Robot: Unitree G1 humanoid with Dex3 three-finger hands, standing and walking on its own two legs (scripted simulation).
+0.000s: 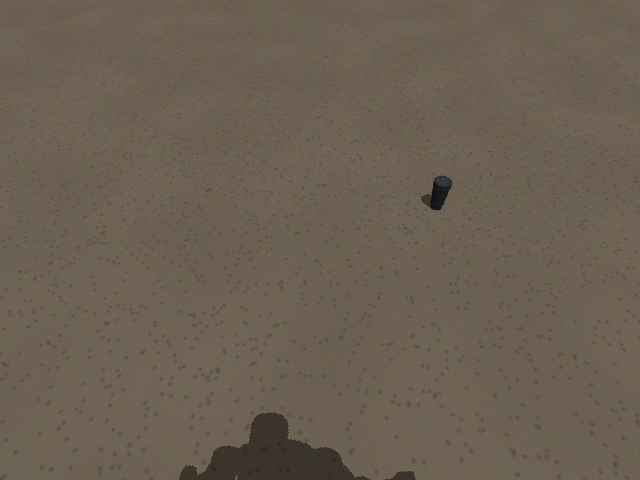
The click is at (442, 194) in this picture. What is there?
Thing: tapered cup
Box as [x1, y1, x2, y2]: [430, 176, 451, 209]
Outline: 445,176 437,176 434,179 432,196 430,201 430,206 433,209 439,209 441,207 444,198 450,188 451,180
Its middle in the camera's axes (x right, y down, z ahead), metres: +0.53 -0.21 +1.77
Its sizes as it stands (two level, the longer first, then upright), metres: 0.077 0.077 0.149
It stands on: the floor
